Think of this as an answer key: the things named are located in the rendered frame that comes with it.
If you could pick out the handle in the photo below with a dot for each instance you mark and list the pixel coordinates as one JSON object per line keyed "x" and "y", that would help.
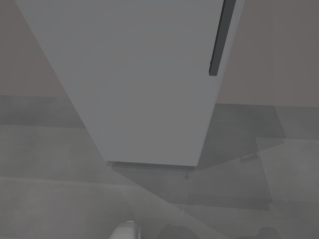
{"x": 224, "y": 23}

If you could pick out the robot left thigh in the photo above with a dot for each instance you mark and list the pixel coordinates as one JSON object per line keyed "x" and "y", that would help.
{"x": 126, "y": 230}

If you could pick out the fridge door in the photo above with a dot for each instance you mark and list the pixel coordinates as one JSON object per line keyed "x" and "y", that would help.
{"x": 136, "y": 71}

